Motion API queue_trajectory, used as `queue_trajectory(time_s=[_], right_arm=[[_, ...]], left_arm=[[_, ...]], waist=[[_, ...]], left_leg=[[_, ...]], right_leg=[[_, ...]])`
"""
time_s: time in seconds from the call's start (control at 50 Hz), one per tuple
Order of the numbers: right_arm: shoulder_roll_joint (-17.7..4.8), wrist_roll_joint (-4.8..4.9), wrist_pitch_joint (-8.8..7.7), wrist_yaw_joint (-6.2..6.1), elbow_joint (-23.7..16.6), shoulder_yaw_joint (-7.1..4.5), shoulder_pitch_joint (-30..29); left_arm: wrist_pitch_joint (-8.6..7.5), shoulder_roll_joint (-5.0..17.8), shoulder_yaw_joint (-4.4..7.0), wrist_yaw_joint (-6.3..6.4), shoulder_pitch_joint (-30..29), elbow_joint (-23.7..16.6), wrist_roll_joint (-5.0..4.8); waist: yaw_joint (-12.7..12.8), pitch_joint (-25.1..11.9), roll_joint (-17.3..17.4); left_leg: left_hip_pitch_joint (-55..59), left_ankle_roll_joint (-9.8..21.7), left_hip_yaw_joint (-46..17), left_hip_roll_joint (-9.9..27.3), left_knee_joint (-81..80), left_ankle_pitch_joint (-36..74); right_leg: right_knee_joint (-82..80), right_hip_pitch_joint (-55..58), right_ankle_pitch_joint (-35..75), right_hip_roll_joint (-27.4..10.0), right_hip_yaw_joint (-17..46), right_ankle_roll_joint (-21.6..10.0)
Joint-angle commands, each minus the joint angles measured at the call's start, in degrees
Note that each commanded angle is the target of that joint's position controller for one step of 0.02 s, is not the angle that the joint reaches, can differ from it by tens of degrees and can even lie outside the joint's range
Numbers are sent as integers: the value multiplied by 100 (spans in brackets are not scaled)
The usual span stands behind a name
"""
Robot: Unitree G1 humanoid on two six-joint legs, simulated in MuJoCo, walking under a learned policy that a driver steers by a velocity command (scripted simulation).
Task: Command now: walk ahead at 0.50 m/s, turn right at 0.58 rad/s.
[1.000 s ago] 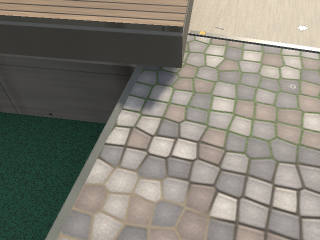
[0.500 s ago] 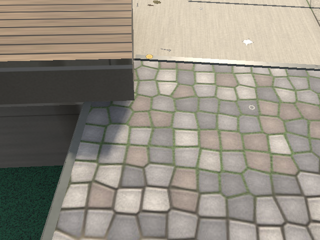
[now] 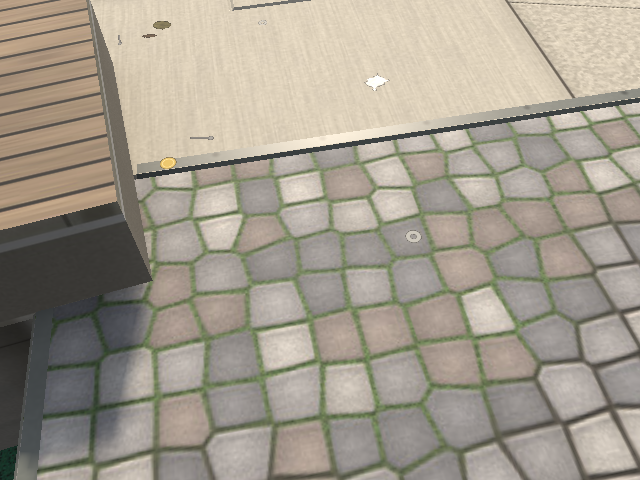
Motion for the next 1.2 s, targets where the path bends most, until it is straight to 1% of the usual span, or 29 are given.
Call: queue_trajectory(time_s=[0.02,0.08,0.16,0.22,0.26,0.28,0.3,0.32,0.34,0.36,0.4,0.44,0.56,0.62,0.7,0.74,0.78,0.8,0.82,0.84,0.86,0.88,0.9,0.98,1.04,1.12,1.16,1.18,1.2], right_arm=[[-376,-68,56,-27,-353,-92,18],[-205,-39,49,22,-543,6,-603],[-351,70,-27,117,-795,-2,-1116],[-535,101,-110,180,-884,-74,-1031],[-695,70,-176,160,-733,-180,-307],[-926,-54,-213,117,-669,-262,450],[-1408,-195,-162,94,-547,-383,1237],[-1141,-43,-120,153,-468,-331,1394],[-669,45,-102,149,-561,-193,1098],[-527,23,-52,128,-602,-139,813],[-342,-68,-9,117,-563,-60,388],[-314,-45,-32,112,-511,-59,345],[-675,-47,-51,104,-236,-146,642],[-818,39,28,93,-134,-166,807],[-1037,172,170,87,75,-219,1196],[-1143,230,247,73,134,-242,1190],[-885,175,266,41,149,-124,1230],[-418,-41,202,44,-75,57,1309],[-160,-6,65,77,-115,168,1602],[-764,167,0,114,-85,11,1168],[-821,222,-21,125,-171,-1,839],[-749,117,0,85,-120,6,735],[-727,41,61,62,-100,-17,739],[-304,-1,329,-10,8,79,1011],[-165,-61,339,1,-50,170,612],[-316,-45,361,43,-136,138,218],[-366,-112,350,62,-95,95,336],[-493,-154,345,45,-65,53,404],[-843,-183,345,-5,-146,-7,343]], left_arm=[[-145,929,211,134,-248,-517,-7],[-103,960,224,189,-8,-485,-55],[-34,971,234,199,317,-400,-101],[38,949,235,232,371,-392,-85],[65,769,178,240,249,-473,-52],[42,458,61,227,169,-572,-11],[2,137,-36,255,790,-728,-119],[-18,496,-26,258,880,-755,-171],[22,930,98,249,561,-714,-150],[78,988,126,244,139,-791,-87],[129,867,166,190,-147,-927,-42],[190,617,125,150,-13,-919,-103],[138,337,-31,73,-525,-1032,-40],[25,234,-119,-33,-1127,-1121,-26],[-53,313,-128,-111,-1603,-1295,-71],[-69,503,-44,-131,-1324,-1265,-45],[-41,1025,241,-62,197,-791,-4],[5,1606,377,51,1082,-685,71],[-14,1836,353,33,1005,-703,68],[-46,1283,209,3,746,-776,67],[-69,1061,127,-1,381,-790,69],[-79,851,69,-17,47,-784,53],[-81,710,32,-29,-216,-795,54],[-166,693,21,20,-686,-639,135],[-124,745,31,99,-715,-461,130],[-44,745,4,96,-466,-118,87],[-5,668,-37,100,-601,-23,18],[-12,528,-85,97,-414,68,33],[-44,378,-133,102,-56,121,183]], waist=[[-223,-530,-330],[33,-417,-490],[246,-354,-587],[118,-402,-745],[-262,-648,-849],[-628,-1277,-554],[-554,-2217,904],[-559,-2216,1660],[-638,-1453,963],[-604,-959,527],[-319,-409,519],[-207,-356,651],[-303,-335,263],[-511,-156,237],[-609,5,385],[-349,-227,452],[416,-1184,305],[629,-2000,-717],[296,-2577,-1659],[481,-2161,-1080],[358,-1479,-1040],[162,-1205,-631],[-27,-982,-606],[-486,-881,-597],[-361,-896,-654],[-172,-891,-599],[-349,-871,-526],[-347,-882,-357],[-99,-1020,165]], left_leg=[[-228,-214,68,-8,-834,744],[38,-261,76,-280,-2186,1830],[206,-205,-67,-484,-3040,2144],[570,-39,-111,-592,-3332,1585],[1588,223,35,-601,-3712,1416],[2898,557,-552,83,-3559,1324],[5002,1453,-2827,1434,-3839,333],[5221,1714,-4398,1867,-4369,-1077],[4589,1470,-3758,1665,-4543,-1678],[3881,1253,-2910,1443,-4558,-1171],[2680,1120,-1738,1020,-4799,53],[2287,1129,-1074,854,-5058,603],[2555,1305,-8,840,-5321,1788],[2605,1186,440,729,-5340,1849],[3179,1090,423,1009,-5072,2228],[3373,969,536,1047,-4511,3448],[2591,605,1044,576,-2593,4118],[783,256,1226,121,-507,1950],[-585,47,429,-735,932,-1660],[-1097,55,-39,-412,1347,-1523],[-1172,84,105,-195,1249,-1147],[-958,71,144,-3,901,-845],[-639,29,140,105,584,-675],[350,-166,194,41,-459,11],[749,-145,263,-59,-1712,1027],[1033,1,223,-233,-2580,1456],[1547,194,317,-358,-3284,1812],[1956,315,197,-275,-3696,2599],[2504,504,-351,302,-3592,4384]], right_leg=[[-1102,176,1606,-1350,1388,-1049],[-1017,-18,1080,-1081,1169,-781],[-698,250,419,-1252,1617,-688],[-203,521,255,-1375,2100,-572],[412,421,473,-1106,2099,-361],[1650,-95,290,-792,1742,-129],[3643,-1934,-1272,3,861,342],[4739,-3003,-2484,-218,789,442],[5184,-3307,-2008,-514,888,478],[5233,-3228,-1582,-698,671,504],[4749,-2797,-1096,-1035,627,499],[4474,-2491,-927,-1154,484,534],[3031,-2602,269,-1166,429,657],[1911,-2263,791,-1058,52,616],[1068,-2113,330,-949,-195,431],[712,-1448,4,-710,-406,230],[419,1075,488,-525,-419,-91],[569,3040,512,-1920,1561,-656],[-253,3700,517,-2872,3901,-1445],[-303,3381,1024,-2697,3315,-1284],[-215,2644,2182,-2479,2272,-1115],[-205,1985,2874,-2182,1658,-948],[-331,1360,3206,-2018,1276,-864],[-827,168,3876,-1811,480,-900],[-816,79,3760,-1596,39,-719],[-570,387,3118,-1717,185,-602],[-179,290,2288,-1590,220,-382],[58,223,1592,-1335,201,-138],[436,2,471,-925,7,188]])
Velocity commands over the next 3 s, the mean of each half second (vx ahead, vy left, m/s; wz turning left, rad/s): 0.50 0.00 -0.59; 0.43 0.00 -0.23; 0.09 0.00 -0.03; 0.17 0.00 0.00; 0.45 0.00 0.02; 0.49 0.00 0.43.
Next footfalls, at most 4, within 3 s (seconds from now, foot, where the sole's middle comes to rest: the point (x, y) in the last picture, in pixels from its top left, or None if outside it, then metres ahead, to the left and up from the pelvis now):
0.28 left None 0.34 0.14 -0.78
0.78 right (459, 452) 0.51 -0.21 -0.78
1.18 left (378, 353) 0.73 -0.05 -0.78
2.42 right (524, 280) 0.93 -0.41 -0.78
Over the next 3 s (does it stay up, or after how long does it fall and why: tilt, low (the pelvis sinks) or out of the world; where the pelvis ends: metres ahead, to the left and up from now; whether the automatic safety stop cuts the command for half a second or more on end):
stays up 1.10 -0.34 -0.02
